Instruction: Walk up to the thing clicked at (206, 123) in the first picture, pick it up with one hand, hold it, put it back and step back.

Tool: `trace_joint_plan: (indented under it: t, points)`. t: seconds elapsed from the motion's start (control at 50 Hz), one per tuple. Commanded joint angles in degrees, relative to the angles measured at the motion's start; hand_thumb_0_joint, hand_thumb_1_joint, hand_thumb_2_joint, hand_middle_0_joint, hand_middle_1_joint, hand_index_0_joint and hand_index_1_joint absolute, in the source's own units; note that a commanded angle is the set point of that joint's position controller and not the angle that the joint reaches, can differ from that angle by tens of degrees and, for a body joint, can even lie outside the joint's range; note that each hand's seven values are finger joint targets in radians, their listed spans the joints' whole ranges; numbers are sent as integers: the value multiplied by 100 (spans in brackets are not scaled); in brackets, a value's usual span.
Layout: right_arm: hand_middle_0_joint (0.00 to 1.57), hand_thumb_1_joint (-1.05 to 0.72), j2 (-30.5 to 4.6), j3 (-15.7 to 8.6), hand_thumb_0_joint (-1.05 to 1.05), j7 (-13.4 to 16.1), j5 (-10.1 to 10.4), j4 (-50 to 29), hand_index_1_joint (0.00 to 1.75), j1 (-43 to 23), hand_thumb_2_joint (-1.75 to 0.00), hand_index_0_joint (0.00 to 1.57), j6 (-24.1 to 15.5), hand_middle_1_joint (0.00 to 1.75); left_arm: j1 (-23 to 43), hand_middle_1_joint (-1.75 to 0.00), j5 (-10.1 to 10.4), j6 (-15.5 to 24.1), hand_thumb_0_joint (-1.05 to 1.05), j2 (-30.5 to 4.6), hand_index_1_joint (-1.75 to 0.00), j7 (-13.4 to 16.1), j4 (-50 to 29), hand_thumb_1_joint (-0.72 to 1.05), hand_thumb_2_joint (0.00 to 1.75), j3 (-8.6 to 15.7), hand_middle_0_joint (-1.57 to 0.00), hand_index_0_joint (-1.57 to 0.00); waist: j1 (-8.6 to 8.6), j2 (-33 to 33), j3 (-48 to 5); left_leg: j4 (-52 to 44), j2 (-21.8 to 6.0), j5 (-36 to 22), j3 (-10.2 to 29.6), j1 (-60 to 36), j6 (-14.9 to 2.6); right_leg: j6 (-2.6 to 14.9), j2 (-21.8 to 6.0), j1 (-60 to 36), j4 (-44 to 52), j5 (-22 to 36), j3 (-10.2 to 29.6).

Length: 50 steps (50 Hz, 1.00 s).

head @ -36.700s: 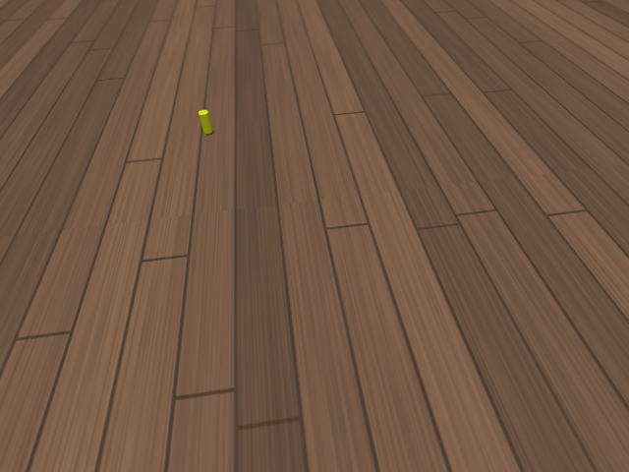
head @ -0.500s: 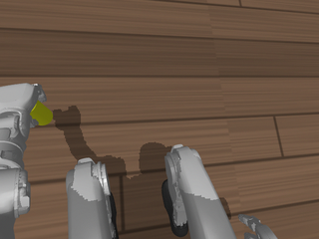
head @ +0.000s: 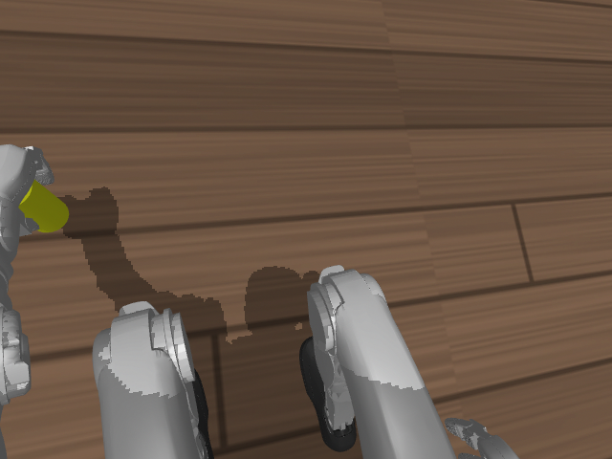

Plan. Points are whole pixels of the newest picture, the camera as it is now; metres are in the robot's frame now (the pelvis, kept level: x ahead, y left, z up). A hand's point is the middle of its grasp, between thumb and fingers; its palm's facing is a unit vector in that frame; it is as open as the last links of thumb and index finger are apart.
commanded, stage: lower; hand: left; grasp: from above
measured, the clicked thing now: (29, 202) +0.48 +0.32 -0.21
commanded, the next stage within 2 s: rest in 0.36 s
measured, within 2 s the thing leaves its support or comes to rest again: rests again in 0.80 s
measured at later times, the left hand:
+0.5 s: hand (35, 211) +0.47 +0.31 -0.22, palm faces -0.46 -0.08 -0.89, open 8.2 cm
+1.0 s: hand (46, 213) +0.47 +0.31 -0.26, palm faces -0.46 -0.10 -0.88, open 8.2 cm
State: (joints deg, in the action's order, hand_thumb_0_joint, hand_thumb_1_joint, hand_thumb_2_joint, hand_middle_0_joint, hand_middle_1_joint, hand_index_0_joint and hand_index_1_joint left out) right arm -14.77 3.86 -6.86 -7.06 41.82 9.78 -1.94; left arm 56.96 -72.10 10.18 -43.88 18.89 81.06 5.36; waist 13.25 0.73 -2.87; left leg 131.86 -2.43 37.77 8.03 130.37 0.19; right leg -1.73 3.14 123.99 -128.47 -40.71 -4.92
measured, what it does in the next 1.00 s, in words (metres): stands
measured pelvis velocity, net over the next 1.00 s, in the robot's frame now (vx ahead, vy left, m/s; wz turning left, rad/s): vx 0.00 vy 0.00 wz -0.07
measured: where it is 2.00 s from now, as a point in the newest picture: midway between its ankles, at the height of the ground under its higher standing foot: (265, 428)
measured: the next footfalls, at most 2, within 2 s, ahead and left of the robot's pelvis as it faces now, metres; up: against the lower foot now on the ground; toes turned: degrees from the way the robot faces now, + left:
none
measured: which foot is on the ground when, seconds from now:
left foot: down 0.00-1.00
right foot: down 0.00-1.00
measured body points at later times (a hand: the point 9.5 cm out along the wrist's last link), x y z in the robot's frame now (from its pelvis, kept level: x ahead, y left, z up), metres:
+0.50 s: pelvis +0.00 +0.00 -0.04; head +0.26 +0.08 +0.32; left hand +0.49 +0.31 -0.17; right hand +0.05 -0.27 -0.14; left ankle +0.08 +0.13 -0.33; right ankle +0.09 -0.12 -0.33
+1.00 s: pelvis +0.00 +0.00 -0.05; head +0.28 +0.09 +0.30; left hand +0.49 +0.32 -0.21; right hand +0.05 -0.27 -0.13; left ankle +0.08 +0.13 -0.33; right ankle +0.09 -0.12 -0.33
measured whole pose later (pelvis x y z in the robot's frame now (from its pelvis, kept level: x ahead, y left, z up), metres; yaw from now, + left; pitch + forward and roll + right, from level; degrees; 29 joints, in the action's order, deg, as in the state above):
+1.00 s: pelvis +0.00 +0.00 -0.05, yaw -4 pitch +32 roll -11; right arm -16.6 10.5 -8.9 -10.7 39.3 6.7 -4.5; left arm 58.2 -73.3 12.9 -52.2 24.7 87.3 8.3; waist 16.4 4.4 4.1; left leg 142.4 -2.3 39.6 12.6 136.1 0.7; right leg -2.3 4.5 128.4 -136.3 -41.3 -8.3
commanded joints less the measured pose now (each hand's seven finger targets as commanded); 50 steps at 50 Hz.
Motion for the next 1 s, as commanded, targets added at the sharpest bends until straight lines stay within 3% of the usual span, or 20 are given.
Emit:
trace_joint_plan:
  t: [0.0, 0.04, 0.12, 0.16, 0.24, 0.26, 0.36, 0.42, 0.48, 0.54, 0.56, 0.62, 0.76, 0.8, 0.82, 0.92, 0.94, 0.98]
  points:
    - [20, -92, -1450, -433, 0, 87, 17, 4, 30, 1249, -91, 20, 15, 30, 2016, -73, 106, -27, 0, -1623, -70, 253, -870, 56, 70, 145, -94, -97, 10, -1882, -4139, -1243, 50, -1063, -384, -3442, -140, 365, 122, -1609, 1277, 1520, -418]
    - [20, -92, -1420, -363, 0, 70, -2, -25, 30, 1214, -90, 20, 11, 30, 2038, -74, 159, 22, 0, -1571, -71, 250, -753, 58, 70, 76, -94, -97, 112, -1768, -3884, -1121, 61, -1037, -422, -3085, -171, 337, 136, -1700, 1275, 1557, -419]
    - [20, -92, -1465, -274, 0, 73, -34, -34, 30, 1168, -90, 20, -9, 30, 2001, -76, 95, 90, 0, -1735, -72, 283, -467, 61, 69, 90, -96, -100, 127, -1755, -3702, -987, 46, -954, -416, -2955, -171, 331, 158, -1623, 1169, 1486, -458]
    - [20, -92, -1493, -236, 0, 75, -65, -5, 30, 1109, -90, 20, -16, 30, 2216, -74, 64, 165, 0, -1880, -71, 348, -604, 62, 69, 149, -97, -101, 105, -1969, -3867, -932, 55, -989, -410, -3008, -145, 355, 170, -1567, 1045, 1505, -482]
    - [20, -92, -1521, -178, 0, 61, -116, -53, 30, 1037, -90, 20, -35, 30, 2107, -76, 39, 214, 0, -1851, -72, 422, -358, 63, 68, 116, -97, -101, 184, -1954, -3726, -819, 34, -937, -348, -2985, -140, 350, 184, -1388, 927, 1462, -566]
    - [20, -92, -1554, -144, 0, 61, -135, -63, 30, 1062, -90, 20, -44, 30, 2220, -77, 15, 231, 0, -2062, -72, 470, -492, 63, 68, 229, -96, -100, 199, -1998, -3716, -773, 52, -959, -383, -2865, -157, 326, 180, -1494, 954, 1509, -549]
    - [20, -92, -1574, -90, 0, 40, -194, -69, 30, 1030, -90, 20, -57, 30, 2182, -78, -18, 223, 0, -2239, -73, 595, -536, 63, 67, 361, -95, -100, 127, -2167, -3964, -657, 32, -1019, -373, -2887, -135, 324, 206, -1570, 788, 1550, -587]
    - [20, -92, -1571, -79, 0, 17, -212, -54, 30, 1011, -90, 20, -87, 30, 2145, -77, -21, 178, 0, -2170, -73, 618, -407, 63, 68, 280, -96, -100, 221, -2129, -3783, -576, 10, -896, -332, -2785, -140, 333, 233, -1415, 756, 1460, -619]
    - [20, -91, -1585, -55, 0, 20, -219, -55, 30, 995, -90, 20, -83, 30, 2082, -74, 19, 163, 0, -2300, -70, 654, -469, 61, 67, 366, -94, -98, 151, -2210, -3910, -509, 13, -987, -342, -2732, -137, 318, 239, -1544, 690, 1567, -597]
    - [20, -91, -1601, -31, 0, -1, -241, -49, 30, 1056, -90, 20, -125, 30, 2088, -75, 23, 134, 0, -2159, -71, 654, -355, 63, 70, 281, -95, -99, 320, -2036, -3587, -451, 6, -936, -296, -2600, -151, 305, 232, -1396, 695, 1537, -668]
    - [20, -91, -1623, -33, 0, -7, -237, -49, 30, 1032, -90, 20, -141, 30, 2031, -74, 45, 127, 0, -2117, -70, 639, -280, 63, 68, 261, -96, -100, 306, -2025, -3463, -463, 6, -902, -270, -2631, -137, 327, 225, -1264, 659, 1489, -682]
    - [20, -91, -1629, 19, 0, -21, -251, -70, 30, 1022, -90, 20, -153, 30, 2001, -74, 42, 155, 0, -2220, -69, 658, -417, 63, 67, 310, -95, -100, 267, -2146, -3820, -377, -21, -1204, -228, -2835, -127, 305, 252, -1462, 574, 1743, -715]
    - [20, -91, -1739, 76, 0, -73, -281, -131, 30, 1015, -90, 20, -193, 30, 1835, -75, 22, 179, 0, -2297, -71, 710, -340, 69, 70, 391, -100, -104, 305, -2354, -3531, -359, -18, -1433, -166, -2956, -66, 361, 236, -1297, 449, 1833, -798]
    - [20, -91, -1774, 89, 0, -83, -302, -175, 30, 1002, -90, 20, -191, 30, 1961, -75, 17, 216, 0, -2351, -71, 738, -462, 69, 73, 417, -101, -104, 373, -2322, -3613, -308, -34, -1401, -152, -2920, -88, 337, 267, -1355, 502, 1840, -819]
    - [20, -91, -1735, 121, 0, -95, -290, -173, 30, 950, -90, 20, -192, 30, 1907, -74, 37, 232, 0, -2376, -70, 765, -465, 70, 71, 413, -101, -105, 307, -2427, -3698, -346, -31, -1398, -156, -2975, -82, 333, 268, -1419, 461, 1852, -797]
    - [20, -91, -1829, 161, 0, -109, -347, -196, 30, 942, -90, 20, -250, 30, 1850, -76, -6, 236, 0, -2440, -73, 849, -196, 72, 77, 431, -103, -107, 435, -2226, -3357, -206, -47, -1228, -163, -2693, -107, 322, 287, -1376, 528, 1763, -824]
    - [20, -91, -1798, 195, 0, -118, -346, -217, 30, 901, -90, 20, -257, 30, 1895, -76, 26, 250, 0, -2528, -72, 885, -253, 72, 73, 461, -102, -106, 376, -2307, -3370, -250, -40, -1166, -175, -2593, -107, 323, 285, -1449, 525, 1732, -808]
    - [20, -91, -1767, 182, 0, -131, -361, -190, 30, 922, -90, 20, -284, 30, 1754, -75, -24, 217, 0, -2336, -72, 871, -16, 72, 74, 318, -103, -106, 441, -2127, -3284, -213, -61, -1090, -165, -2638, -131, 290, 299, -1407, 548, 1698, -815]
